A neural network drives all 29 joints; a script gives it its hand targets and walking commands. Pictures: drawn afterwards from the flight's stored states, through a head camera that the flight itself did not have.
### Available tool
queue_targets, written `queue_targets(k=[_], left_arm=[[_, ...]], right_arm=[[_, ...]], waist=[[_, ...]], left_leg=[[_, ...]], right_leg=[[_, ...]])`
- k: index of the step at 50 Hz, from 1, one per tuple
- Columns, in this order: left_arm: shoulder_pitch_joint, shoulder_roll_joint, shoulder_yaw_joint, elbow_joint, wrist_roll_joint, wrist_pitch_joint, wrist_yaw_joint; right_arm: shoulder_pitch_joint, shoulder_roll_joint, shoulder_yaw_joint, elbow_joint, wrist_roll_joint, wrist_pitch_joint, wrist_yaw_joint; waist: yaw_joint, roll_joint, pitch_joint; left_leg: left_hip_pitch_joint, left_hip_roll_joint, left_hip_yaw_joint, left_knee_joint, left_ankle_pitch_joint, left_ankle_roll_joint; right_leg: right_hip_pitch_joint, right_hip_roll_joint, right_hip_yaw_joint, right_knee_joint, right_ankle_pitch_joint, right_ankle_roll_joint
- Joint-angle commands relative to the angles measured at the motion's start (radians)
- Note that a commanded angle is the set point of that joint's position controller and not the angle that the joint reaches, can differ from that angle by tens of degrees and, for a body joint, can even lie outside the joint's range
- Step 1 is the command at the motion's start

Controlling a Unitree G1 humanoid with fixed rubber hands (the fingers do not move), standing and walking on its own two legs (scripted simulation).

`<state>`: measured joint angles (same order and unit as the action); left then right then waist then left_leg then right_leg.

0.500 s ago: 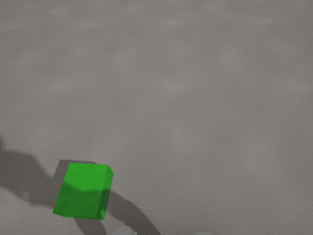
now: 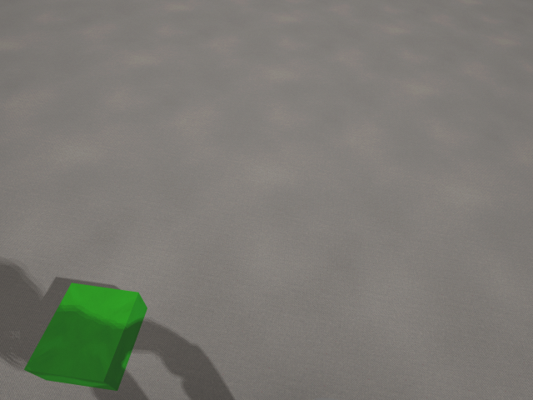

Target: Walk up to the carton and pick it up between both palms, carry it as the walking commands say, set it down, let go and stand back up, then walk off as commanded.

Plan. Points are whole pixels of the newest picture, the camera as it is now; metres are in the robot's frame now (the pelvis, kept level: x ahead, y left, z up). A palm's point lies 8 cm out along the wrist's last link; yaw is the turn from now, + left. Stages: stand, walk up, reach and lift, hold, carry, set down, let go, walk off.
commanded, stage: walk off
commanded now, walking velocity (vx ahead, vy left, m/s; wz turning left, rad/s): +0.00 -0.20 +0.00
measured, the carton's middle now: (93, 334) +0.41 +0.57 -0.70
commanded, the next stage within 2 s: none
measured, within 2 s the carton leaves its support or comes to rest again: neither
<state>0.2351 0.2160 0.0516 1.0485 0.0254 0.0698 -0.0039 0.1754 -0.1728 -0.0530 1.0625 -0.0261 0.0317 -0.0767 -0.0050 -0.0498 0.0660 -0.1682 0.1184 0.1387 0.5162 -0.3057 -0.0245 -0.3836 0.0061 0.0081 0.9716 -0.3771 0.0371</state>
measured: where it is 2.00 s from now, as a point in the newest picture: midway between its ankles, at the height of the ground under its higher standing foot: outside the picture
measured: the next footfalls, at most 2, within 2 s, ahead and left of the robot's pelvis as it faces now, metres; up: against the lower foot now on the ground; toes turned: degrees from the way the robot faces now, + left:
right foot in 0.16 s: +0.03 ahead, -0.22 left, +0.00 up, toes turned -5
left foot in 0.46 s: +0.00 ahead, -0.05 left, +0.00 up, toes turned +13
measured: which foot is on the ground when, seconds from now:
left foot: down 0.00-0.16, up 0.18-0.44, down 0.46-0.86, up 0.88-1.00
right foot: up 0.00-0.14, down 0.16-0.46, up 0.48-0.84, down 0.86-1.00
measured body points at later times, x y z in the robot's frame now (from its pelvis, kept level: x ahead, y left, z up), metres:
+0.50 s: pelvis -0.03 -0.13 -0.02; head -0.02 -0.10 +0.43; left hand +0.02 +0.11 -0.19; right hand +0.05 -0.37 -0.15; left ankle -0.04 -0.06 -0.74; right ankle -0.01 -0.22 -0.73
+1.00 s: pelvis -0.06 -0.28 -0.01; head -0.02 -0.31 +0.44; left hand +0.00 -0.01 -0.14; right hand -0.03 -0.55 -0.17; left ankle -0.08 -0.14 -0.67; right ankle -0.03 -0.37 -0.74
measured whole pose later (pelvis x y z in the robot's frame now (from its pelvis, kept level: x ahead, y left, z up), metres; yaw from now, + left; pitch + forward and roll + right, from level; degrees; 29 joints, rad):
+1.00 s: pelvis -0.06 -0.28 -0.01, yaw +1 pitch -1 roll +0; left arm 0.18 0.23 0.05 1.00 0.04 0.05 0.00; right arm 0.20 -0.26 -0.10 1.04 -0.02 0.08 -0.05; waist -0.02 0.07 0.11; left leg -0.46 0.08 0.02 1.13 -0.54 0.00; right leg -0.29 -0.02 -0.13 0.60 -0.29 -0.05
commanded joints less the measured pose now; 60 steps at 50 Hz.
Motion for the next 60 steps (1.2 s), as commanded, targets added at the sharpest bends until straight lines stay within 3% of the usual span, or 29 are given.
queue_targets(k=[1, 4, 6, 7, 8, 9, 10, 13, 20, 21, 22, 23, 25, 28, 29, 32, 36, 38, 41, 42, 43, 44, 47, 50, 51, 54, 56, 58, 60], left_arm=[[-0.002, 0.053, 0.022, -0.063, -0.013, -0.011, -0.016], [-0.045, 0.02, 0.002, -0.088, -0.001, -0.006, -0.022], [0.109, 0.106, 0.04, -0.026, -0.001, -0.02, -0.019], [0.143, 0.184, 0.055, -0.014, 0.016, -0.031, -0.009], [0.221, 0.305, 0.077, -0.008, 0.016, -0.037, -0.01], [0.169, 0.255, 0.055, -0.008, 0.021, -0.046, 0.001], [0.145, 0.236, 0.055, -0.023, 0.008, -0.051, 0.01], [-0.056, 0.137, 0.013, -0.089, 0.032, -0.043, 0.029], [-0.059, 0.154, 0.007, -0.057, -0.003, -0.015, 0.037], [-0.086, 0.119, -0.006, -0.064, -0.022, -0.011, 0.042], [-0.046, 0.097, -0.01, -0.065, -0.028, -0.005, 0.045], [0.001, 0.061, -0.009, -0.068, -0.029, 0.002, 0.031], [-0.065, 0.11, 0.024, -0.081, 0.002, 0.008, 0.027], [-0.028, 0.13, 0.041, -0.043, 0.017, -0.003, 0.001], [-0.002, 0.102, 0.043, -0.029, 0.011, -0.003, 0.003], [-0.015, 0.072, 0.038, -0.052, -0.01, 0.007, -0.013], [-0.088, 0.049, 0.017, -0.075, -0.007, 0.003, -0.039], [-0.07, 0.086, 0.022, -0.067, -0.005, -0.001, -0.033], [0.068, 0.101, 0.023, -0.042, -0.013, -0.014, -0.035], [0.136, 0.179, 0.046, -0.003, -0.001, -0.02, -0.031], [0.211, 0.262, 0.073, 0.001, 0.005, -0.038, -0.031], [0.156, 0.296, 0.063, -0.023, 0.022, -0.044, -0.013], [-0.045, 0.185, 0.027, -0.086, 0.021, -0.031, 0.015], [-0.097, 0.157, 0.014, -0.111, 0.003, -0.025, 0.018], [-0.065, 0.154, 0.012, -0.123, -0.01, -0.033, 0.022], [-0.011, 0.09, -0.014, -0.092, 0.016, -0.039, 0.038], [0.009, 0.114, -0.008, -0.055, -0.006, -0.047, 0.041], [0.03, 0.097, -0.009, -0.04, -0.007, -0.033, 0.051], [0.037, 0.133, -0.003, -0.035, -0.019, -0.019, 0.042]], right_arm=[[0.049, -0.207, -0.044, -0.004, -0.006, -0.011, 0.015], [0.066, -0.272, -0.075, -0.002, -0.019, 0.0, 0.011], [0.041, -0.275, -0.086, -0.016, -0.011, -0.003, 0.015], [0.103, -0.182, -0.064, -0.024, -0.013, 0.002, 0.013], [0.028, -0.099, -0.051, -0.067, -0.004, 0.007, 0.021], [-0.007, -0.133, -0.054, -0.075, -0.001, 0.03, 0.007], [-0.028, -0.124, -0.053, -0.086, 0.002, 0.036, 0.0], [0.003, -0.146, -0.055, -0.055, 0.004, 0.022, 0.012], [0.113, -0.097, -0.025, -0.033, 0.011, 0.017, 0.009], [0.181, -0.082, -0.012, -0.003, 0.001, 0.016, 0.009], [0.204, -0.14, -0.029, -0.012, -0.004, 0.013, 0.017], [0.203, -0.249, -0.027, -0.02, -0.04, -0.008, -0.001], [0.201, -0.25, -0.039, -0.004, -0.018, 0.009, -0.01], [0.076, -0.168, -0.016, -0.045, -0.008, -0.019, 0.005], [0.061, -0.195, -0.022, -0.05, -0.003, -0.031, 0.003], [0.064, -0.178, -0.023, -0.042, 0.0, -0.041, 0.015], [0.125, -0.209, -0.039, -0.021, -0.006, -0.043, 0.019], [0.152, -0.221, -0.058, -0.016, -0.022, -0.024, 0.02], [0.079, -0.273, -0.072, -0.043, -0.006, 0.0, 0.027], [0.081, -0.193, -0.062, -0.033, -0.003, 0.002, 0.036], [0.087, -0.129, -0.053, -0.071, -0.018, 0.014, 0.037], [0.017, -0.079, -0.029, -0.091, 0.001, 0.032, 0.023], [0.001, -0.153, -0.047, -0.093, 0.005, 0.037, 0.021], [0.093, -0.157, -0.057, -0.053, -0.009, 0.035, 0.02], [0.07, -0.161, -0.06, -0.069, -0.003, 0.037, 0.024], [0.018, -0.078, -0.03, -0.066, -0.001, 0.029, 0.015], [0.004, -0.082, -0.021, -0.086, 0.006, 0.026, 0.006], [0.081, -0.082, -0.015, -0.063, 0.028, 0.026, -0.006], [0.094, -0.102, -0.008, -0.033, 0.028, 0.014, 0.001]], waist=[[-0.025, 0.359, 0.015], [-0.039, 0.334, 0.032], [0.016, 0.288, -0.048], [0.012, -0.008, -0.1], [0.089, -0.281, -0.151], [0.08, -0.305, -0.163], [0.097, -0.185, -0.163], [0.007, -0.161, -0.054], [-0.039, -0.166, -0.041], [-0.081, -0.056, -0.033], [-0.094, 0.171, -0.014], [-0.07, 0.432, 0.037], [-0.054, 0.224, 0.087], [-0.025, 0.237, 0.066], [0.001, 0.143, 0.041], [0.005, 0.329, 0.022], [-0.043, 0.339, -0.03], [-0.07, 0.396, -0.033], [0.018, 0.354, -0.081], [0.042, 0.13, -0.091], [0.065, -0.209, -0.111], [0.099, -0.357, -0.112], [0.027, -0.154, 0.011], [-0.009, -0.183, -0.064], [0.028, -0.209, -0.079], [0.02, -0.085, -0.066], [0.014, -0.192, -0.084], [0.005, -0.146, -0.077], [0.001, -0.071, -0.1]], left_leg=[[-0.033, 0.22, -0.096, -0.182, 0.625, 0.148], [-0.017, 0.183, -0.077, -0.132, 0.497, 0.104], [-0.083, 0.151, -0.07, 0.028, 0.413, 0.068], [-0.231, 0.087, -0.032, 0.161, 0.194, 0.028], [-0.366, -0.098, 0.032, 0.449, -0.359, -0.017], [-0.353, -0.084, -0.116, 0.604, -0.42, 0.013], [-0.31, -0.057, -0.117, 0.654, -0.395, 0.017], [-0.352, -0.044, -0.115, 0.626, -0.248, 0.042], [-0.065, -0.025, -0.025, 0.191, -0.114, 0.062], [0.102, -0.001, -0.03, 0.013, 0.01, 0.065], [0.139, 0.097, -0.194, -0.227, 0.007, 0.07], [0.134, 0.442, -0.616, -0.381, 0.206, 0.111], [-0.111, 0.422, -0.482, -0.37, 0.032, 0.215], [-0.015, 0.281, -0.288, -0.291, 0.27, 0.166], [-0.018, 0.254, -0.215, -0.267, 0.377, 0.165], [0.1, 0.225, -0.107, -0.199, 0.542, 0.145], [0.084, 0.21, -0.073, -0.162, 0.689, 0.132], [0.051, 0.184, -0.063, -0.149, 0.624, 0.119], [-0.133, 0.207, -0.074, -0.068, 0.333, 0.079], [-0.171, 0.147, -0.035, 0.073, 0.187, 0.051], [-0.352, -0.022, 0.071, 0.327, -0.189, -0.003], [-0.394, -0.09, -0.08, 0.581, -0.431, 0.019], [-0.332, -0.059, -0.125, 0.69, -0.243, 0.046], [-0.3, -0.063, -0.125, 0.726, -0.159, 0.042], [-0.311, -0.064, -0.119, 0.707, -0.17, 0.029], [-0.369, -0.051, -0.095, 0.469, -0.223, 0.032], [-0.259, -0.04, -0.076, 0.334, -0.256, 0.034], [-0.201, -0.044, -0.07, 0.159, -0.23, 0.046], [-0.087, -0.073, -0.029, 0.071, -0.075, 0.067]], right_leg=[[0.07, -0.027, -0.08, -0.164, -0.069, 0.041], [0.088, -0.03, -0.11, -0.407, 0.009, 0.042], [0.277, -0.002, -0.141, -0.592, 0.218, 0.021], [0.457, -0.111, -0.052, -0.579, 0.464, 0.001], [0.465, -0.359, 0.218, -0.639, 0.775, -0.129], [0.374, -0.353, 0.149, -0.593, 0.795, -0.219], [0.276, -0.383, 0.1, -0.629, 0.639, -0.264], [0.249, -0.217, 0.044, -0.615, 0.515, -0.206], [0.038, -0.276, 0.106, -0.593, 0.333, -0.222], [-0.055, -0.281, 0.131, -0.547, 0.271, -0.202], [-0.129, -0.166, 0.069, -0.408, 0.166, -0.123], [-0.309, -0.016, -0.062, -0.159, -0.128, -0.017], [-0.18, -0.005, 0.075, 0.151, -0.102, -0.036], [-0.188, -0.005, 0.128, 0.219, 0.005, -0.015], [-0.175, -0.003, 0.109, 0.211, 0.034, -0.005], [-0.188, -0.012, 0.037, 0.084, 0.03, 0.049], [-0.011, -0.049, -0.058, -0.172, 0.002, 0.047], [0.059, -0.026, -0.122, -0.275, -0.054, 0.037], [0.284, -0.056, -0.115, -0.444, 0.156, 0.014], [0.351, -0.058, -0.112, -0.548, 0.243, 0.002], [0.417, -0.318, 0.189, -0.659, 0.434, -0.056], [0.305, -0.378, 0.249, -0.679, 0.496, -0.194], [0.011, -0.261, 0.082, -0.749, 0.159, -0.222], [0.071, -0.233, 0.075, -0.687, 0.207, -0.186], [0.125, -0.236, 0.115, -0.696, 0.13, -0.178], [0.314, -0.235, 0.192, -0.66, 0.364, -0.234], [0.264, -0.282, 0.164, -0.656, 0.481, -0.245], [0.291, -0.291, 0.207, -0.658, 0.445, -0.255], [0.241, -0.253, 0.171, -0.654, 0.488, -0.197]])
